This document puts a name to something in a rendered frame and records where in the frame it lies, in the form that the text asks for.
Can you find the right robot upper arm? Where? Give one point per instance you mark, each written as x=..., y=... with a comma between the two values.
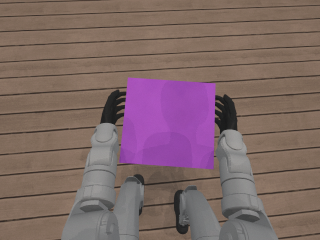
x=238, y=229

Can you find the left robot forearm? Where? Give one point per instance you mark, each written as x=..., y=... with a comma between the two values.
x=97, y=189

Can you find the robot thigh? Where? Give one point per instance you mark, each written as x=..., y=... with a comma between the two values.
x=203, y=222
x=127, y=206

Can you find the robot right thigh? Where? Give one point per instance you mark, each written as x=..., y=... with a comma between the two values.
x=203, y=222

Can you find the robot right hand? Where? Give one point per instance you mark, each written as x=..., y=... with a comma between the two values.
x=228, y=116

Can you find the robot left hand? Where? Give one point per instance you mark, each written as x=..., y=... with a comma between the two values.
x=109, y=114

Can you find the carton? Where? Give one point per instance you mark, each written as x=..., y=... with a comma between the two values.
x=169, y=123

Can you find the left robot upper arm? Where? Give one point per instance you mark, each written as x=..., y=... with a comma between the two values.
x=93, y=225

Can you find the robot left thigh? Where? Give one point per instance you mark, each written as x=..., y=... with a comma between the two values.
x=127, y=206

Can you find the right robot forearm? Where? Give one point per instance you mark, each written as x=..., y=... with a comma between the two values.
x=240, y=199

